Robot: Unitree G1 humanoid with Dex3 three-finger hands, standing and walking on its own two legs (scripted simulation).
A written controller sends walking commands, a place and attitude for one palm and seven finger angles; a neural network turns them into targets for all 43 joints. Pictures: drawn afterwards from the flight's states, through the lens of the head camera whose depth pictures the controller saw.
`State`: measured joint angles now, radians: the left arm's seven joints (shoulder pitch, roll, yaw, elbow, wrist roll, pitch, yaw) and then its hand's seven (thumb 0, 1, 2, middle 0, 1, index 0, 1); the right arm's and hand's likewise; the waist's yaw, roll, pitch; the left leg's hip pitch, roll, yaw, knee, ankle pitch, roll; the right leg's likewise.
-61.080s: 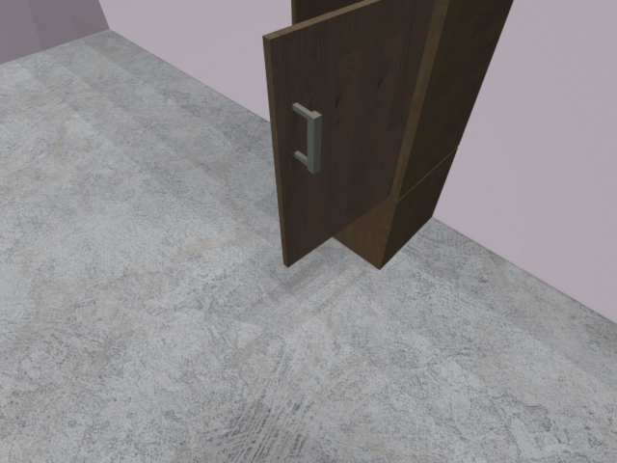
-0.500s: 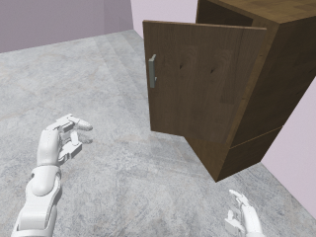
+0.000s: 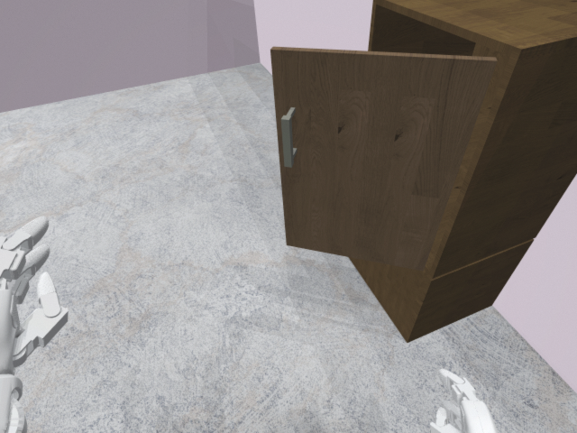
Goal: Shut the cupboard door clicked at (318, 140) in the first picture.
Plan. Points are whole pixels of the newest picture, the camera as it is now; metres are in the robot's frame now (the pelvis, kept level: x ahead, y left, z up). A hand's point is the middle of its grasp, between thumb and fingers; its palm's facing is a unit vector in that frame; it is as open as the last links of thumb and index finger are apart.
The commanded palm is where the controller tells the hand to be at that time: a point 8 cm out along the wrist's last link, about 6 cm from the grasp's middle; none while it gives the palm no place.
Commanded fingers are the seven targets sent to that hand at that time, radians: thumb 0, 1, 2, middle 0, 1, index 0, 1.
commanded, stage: draw the hand back to the body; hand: left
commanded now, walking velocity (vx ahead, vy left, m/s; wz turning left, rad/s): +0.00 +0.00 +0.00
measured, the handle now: (290, 137) +0.71 +0.10 +0.06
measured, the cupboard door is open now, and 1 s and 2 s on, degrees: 52 52 52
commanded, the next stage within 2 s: step back with the hand held close in 0.22 s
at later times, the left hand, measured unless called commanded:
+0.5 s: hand (74, 308) +0.19 +0.27 +0.15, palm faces +0.42 -0.78 -0.46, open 7.4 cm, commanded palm +0.13 +0.30 +0.17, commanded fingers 0.00 0.90 0.90 -0.20 -0.30 -0.20 -0.30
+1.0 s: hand (18, 376) +0.12 +0.29 +0.14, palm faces +0.46 -0.76 -0.45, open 7.4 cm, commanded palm +0.06 +0.32 +0.17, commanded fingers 0.00 0.90 0.90 -0.20 -0.30 -0.20 -0.30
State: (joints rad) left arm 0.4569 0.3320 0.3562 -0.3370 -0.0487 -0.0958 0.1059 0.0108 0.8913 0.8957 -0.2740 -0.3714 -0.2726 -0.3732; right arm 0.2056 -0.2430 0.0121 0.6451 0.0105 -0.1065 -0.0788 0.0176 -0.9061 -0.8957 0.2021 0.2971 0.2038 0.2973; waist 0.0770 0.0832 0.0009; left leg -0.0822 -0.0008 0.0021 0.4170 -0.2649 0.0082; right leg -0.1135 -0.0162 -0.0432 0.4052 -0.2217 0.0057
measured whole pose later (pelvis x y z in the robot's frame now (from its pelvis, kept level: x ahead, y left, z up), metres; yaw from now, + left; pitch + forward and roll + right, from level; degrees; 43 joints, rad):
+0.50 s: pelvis -0.01 +0.01 +0.00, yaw +0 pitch +0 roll -1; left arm 0.48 0.35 0.37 -0.34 -0.05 -0.16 0.11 0.01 0.89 0.90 -0.21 -0.30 -0.21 -0.30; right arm 0.19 -0.25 0.01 0.62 0.01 -0.07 -0.07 0.02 -0.90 -0.90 0.20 0.30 0.21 0.30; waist 0.02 0.09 -0.01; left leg -0.20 0.01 0.00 0.48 -0.28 0.01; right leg -0.21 -0.01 -0.04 0.41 -0.20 0.01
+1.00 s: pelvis -0.08 +0.02 -0.03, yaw +0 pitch -1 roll -1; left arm 0.49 0.38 0.43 -0.44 -0.01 -0.19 0.14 0.01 0.89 0.90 -0.21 -0.30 -0.21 -0.30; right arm 0.23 -0.22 0.02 0.54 0.02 -0.04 -0.09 0.02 -0.90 -0.90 0.21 0.30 0.21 0.30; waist 0.01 0.01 0.01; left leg -0.40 -0.01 0.03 0.69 -0.28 0.05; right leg -0.41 -0.04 -0.02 0.64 -0.20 0.03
